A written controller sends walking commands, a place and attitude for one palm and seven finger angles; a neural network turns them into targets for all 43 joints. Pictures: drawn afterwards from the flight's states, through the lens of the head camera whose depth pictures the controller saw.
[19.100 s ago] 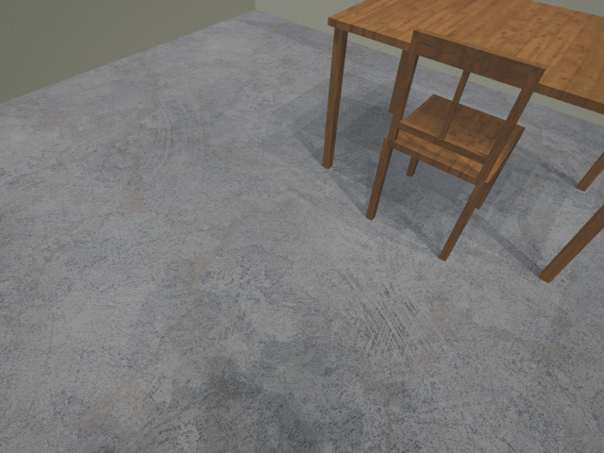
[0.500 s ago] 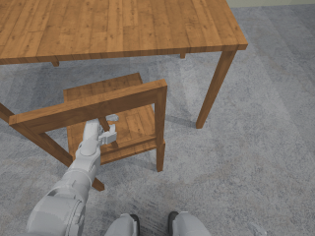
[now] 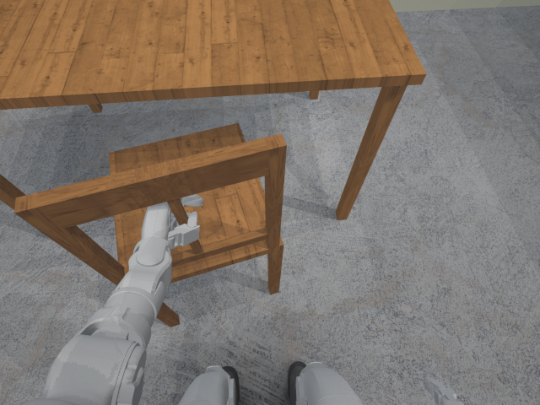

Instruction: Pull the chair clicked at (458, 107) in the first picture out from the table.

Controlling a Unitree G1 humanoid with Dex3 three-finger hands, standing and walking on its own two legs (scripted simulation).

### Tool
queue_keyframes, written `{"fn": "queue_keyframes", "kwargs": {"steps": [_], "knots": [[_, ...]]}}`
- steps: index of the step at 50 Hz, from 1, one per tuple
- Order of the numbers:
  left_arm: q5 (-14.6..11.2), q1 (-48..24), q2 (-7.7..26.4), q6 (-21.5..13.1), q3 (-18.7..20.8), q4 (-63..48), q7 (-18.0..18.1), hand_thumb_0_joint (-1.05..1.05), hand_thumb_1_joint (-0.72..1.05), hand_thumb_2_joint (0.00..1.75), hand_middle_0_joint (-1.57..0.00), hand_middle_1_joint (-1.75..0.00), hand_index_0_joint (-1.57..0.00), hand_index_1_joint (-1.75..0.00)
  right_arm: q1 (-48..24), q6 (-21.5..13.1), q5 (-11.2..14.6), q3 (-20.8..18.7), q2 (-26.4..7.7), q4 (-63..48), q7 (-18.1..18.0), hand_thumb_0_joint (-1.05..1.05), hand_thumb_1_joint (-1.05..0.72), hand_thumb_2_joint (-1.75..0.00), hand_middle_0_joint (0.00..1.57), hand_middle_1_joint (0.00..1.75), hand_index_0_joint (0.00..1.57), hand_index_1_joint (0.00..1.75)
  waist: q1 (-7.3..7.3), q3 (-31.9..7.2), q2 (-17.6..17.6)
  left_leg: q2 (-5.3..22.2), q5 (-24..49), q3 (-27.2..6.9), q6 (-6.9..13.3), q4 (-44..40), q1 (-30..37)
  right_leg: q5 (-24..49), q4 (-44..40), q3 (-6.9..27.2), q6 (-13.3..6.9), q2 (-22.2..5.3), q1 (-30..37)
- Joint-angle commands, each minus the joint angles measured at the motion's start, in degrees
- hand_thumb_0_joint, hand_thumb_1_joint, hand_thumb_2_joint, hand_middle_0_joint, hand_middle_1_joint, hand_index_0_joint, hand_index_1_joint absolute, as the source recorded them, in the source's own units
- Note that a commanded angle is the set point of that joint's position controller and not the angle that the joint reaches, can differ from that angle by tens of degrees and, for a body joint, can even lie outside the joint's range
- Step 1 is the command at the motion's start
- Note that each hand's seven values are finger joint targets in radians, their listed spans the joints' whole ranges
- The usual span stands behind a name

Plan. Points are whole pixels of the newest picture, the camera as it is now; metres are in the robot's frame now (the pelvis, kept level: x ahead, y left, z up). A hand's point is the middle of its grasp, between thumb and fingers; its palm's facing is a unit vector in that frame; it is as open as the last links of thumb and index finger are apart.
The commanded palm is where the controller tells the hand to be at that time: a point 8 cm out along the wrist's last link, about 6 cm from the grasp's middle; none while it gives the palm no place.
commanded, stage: step backward, pulling the chair out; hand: left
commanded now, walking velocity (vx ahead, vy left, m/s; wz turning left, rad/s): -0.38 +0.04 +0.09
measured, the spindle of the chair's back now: (186, 227) +0.42 +0.15 -0.10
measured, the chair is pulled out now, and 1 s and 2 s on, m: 0.15 0.16 0.16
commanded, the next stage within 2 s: stop walking, hand still on the chair in 0.02 s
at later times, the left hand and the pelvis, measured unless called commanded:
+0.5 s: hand (191, 234) +0.38 +0.13 -0.05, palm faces +0.01 -0.99 -0.16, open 5.0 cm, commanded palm +0.36 +0.18 -0.03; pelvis +0.04 +0.00 +0.02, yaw +0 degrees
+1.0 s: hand (191, 232) +0.38 +0.13 -0.04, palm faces +0.00 -0.99 -0.15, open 5.1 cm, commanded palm +0.36 +0.18 -0.03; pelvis +0.11 +0.01 +0.03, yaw +0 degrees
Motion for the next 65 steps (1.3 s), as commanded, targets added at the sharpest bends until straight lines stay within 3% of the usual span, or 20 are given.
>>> {"fn": "queue_keyframes", "kwargs": {"steps": [1, 6, 7, 9, 11, 16, 28, 37, 49, 63, 64, 65], "knots": [[2.17, -21.21, 12.99, -3.47, 1.05, -11.15, 1.11, 0.0, 0.9, 0.9, -0.5, -1.45, -0.5, -1.45, 3.16, -1.36, -0.21, -2.91, -8.41, -4.48, -0.7, 0.0, -0.9, -0.9, 0.2, 0.3, 0.2, 0.3, 0.3, -27.19, 1.25, 2.25, 0.07, -4.61, 1.72, -3.48, 12.3, -4.18, -8.68, 7.54, 3.04, -6.88, 11.66], [2.19, -21.39, 12.86, -3.51, 1.03, -11.65, 1.13, 0.0, 0.9, 0.9, -0.5, -1.45, -0.5, -1.45, 3.16, -1.38, -0.2, -2.89, -8.59, -4.49, -0.78, 0.0, -0.9, -0.9, 0.2, 0.3, 0.2, 0.3, 0.43, -28.25, 1.42, 2.73, 2.23, -5.23, 1.96, -4.52, 13.34, -3.02, -7.88, 6.5, 3.49, -6.05, 12.16], [1.9, -21.84, 12.44, -4.09, 0.18, -22.5, 0.68, 0.0, 0.9, 0.9, -0.5, -1.45, -0.5, -1.45, 2.02, -1.0, -0.24, -2.8, -7.59, -8.02, -0.79, 0.0, -0.9, -0.9, 0.2, 0.3, 0.2, 0.3, 1.46, -30.75, 3.36, 3.65, 3.14, -5.88, 2.16, -6.49, 15.18, -1.98, -7.15, 6.24, 3.22, -5.89, 16.44], [1.17, -18.35, 10.41, -2.41, -0.75, -23.13, 0.35, 0.0, 0.9, 0.9, -0.5, -1.45, -0.5, -1.45, 0.72, -0.37, -0.19, -2.26, -7.22, -9.68, -1.21, 0.0, -0.9, -0.9, 0.2, 0.3, 0.2, 0.3, 2.25, -31.58, 5.18, 4.61, 1.71, -6.08, 2.62, -7.89, 16.13, -3.56, -6.44, 5.61, 2.79, -4.98, 17.61], [0.79, -15.83, 10.2, -0.78, -0.52, -23.08, 0.33, 0.0, 0.9, 0.9, -0.5, -1.45, -0.5, -1.45, 0.58, 0.13, -0.37, -2.23, -7.4, -10.41, -1.61, 0.0, -0.9, -0.9, 0.2, 0.3, 0.2, 0.3, 2.68, -30.03, 5.13, 5.09, -0.98, -6.11, 2.87, -9.11, 16.03, -5.69, -6.6, 5.28, 2.61, -4.54, 18.4], [1.11, -11.82, 9.59, 1.36, -0.69, -22.42, 0.25, 0.0, 0.9, 0.9, -0.5, -1.45, -0.5, -1.45, 0.54, 0.56, -0.86, -2.08, -7.29, -10.8, -1.82, 0.0, -0.9, -0.9, 0.2, 0.3, 0.2, 0.3, 2.84, -25.38, 2.18, 3.28, -6.17, -3.65, 1.87, -8.71, 18.88, -9.6, -11.9, 5.73, 2.09, -5.86, 16.85], [1.07, -1.87, 4.48, 4.29, -3.38, -22.75, -0.8, 0.0, 0.9, 0.9, -0.5, -1.45, -0.5, -1.45, -0.81, -0.21, -1.65, -1.71, -6.47, -10.28, -1.23, 0.0, -0.9, -0.9, 0.2, 0.3, 0.2, 0.3, 3.43, -21.45, 2.81, 3.01, 10.04, -2.48, 1.34, -10.53, 27.24, 6.04, -13.6, 3.77, 1.86, -4.77, 20.2], [1.31, 4.93, 2.85, 5.39, -4.31, -25.56, -1.27, 0.0, 0.9, 0.9, -0.5, -1.45, -0.5, -1.45, -1.86, -0.23, -2.09, -1.68, -6.02, -10.67, -0.66, 0.0, -0.9, -0.9, 0.2, 0.3, 0.2, 0.3, 3.54, -21.38, 1.55, 2.82, 19.81, -1.65, 0.96, -11.03, 31.35, 17.09, -13.57, 2.99, 1.38, -4.83, 23.69], [1.44, 10.74, 1.82, 6.18, -5.04, -29.91, -1.64, 0.0, 0.9, 0.9, -0.5, -1.45, -0.5, -1.45, -3.2, 0.25, -2.46, -1.29, -5.36, -11.39, -0.03, 0.0, -0.9, -0.9, 0.2, 0.3, 0.2, 0.3, 3.76, -20.14, 0.79, 2.51, 21.6, -1.1, 0.78, -11.27, 31.58, 21.15, -13.69, 2.79, 1.07, -5.32, 26.13], [1.32, 14.24, 3.25, 6.05, -3.59, -34.59, -1.38, 0.0, 0.9, 0.9, -0.5, -1.45, -0.5, -1.45, -3.83, -0.16, -2.66, -1.24, -5.01, -11.62, 0.26, 0.0, -0.9, -0.9, 0.2, 0.3, 0.2, 0.3, 4.15, -18.84, 1.7, 2.71, 19.65, -1.14, 1.04, -11.89, 31.45, 18.43, -14.49, 3.12, 1.05, -5.63, 26.55], [0.67, 17.37, -0.69, 9.4, -4.94, -28.94, -3.05, 0.0, 0.78, 0.84, -0.5, -1.45, -0.5, -1.45, -0.57, -0.46, -1.12, -3.13, -7.82, -10.58, 3.24, 0.0, -0.9, -0.9, 0.2, 0.3, 0.2, 0.3, 0.34, -17.2, -6.78, -1.67, 17.64, 0.51, 2.55, -9.1, 21.71, 21.26, -8.64, 0.24, 1.01, -2.73, 20.6], [0.47, 17.93, 1.11, 10.4, -2.84, -30.81, -3.73, 0.0, 0.66, 0.78, -0.5, -1.45, -0.5, -1.45, -0.58, -0.35, -1.22, -3.65, -8.28, -11.21, 4.66, 0.0, -0.9, -0.9, 0.2, 0.3, 0.2, 0.3, 1.56, -18.86, -7.99, -1.63, 16.02, 0.7, 2.39, -7.66, 18.88, 21.07, -6.75, 0.01, 0.84, -2.82, 20.78]]}}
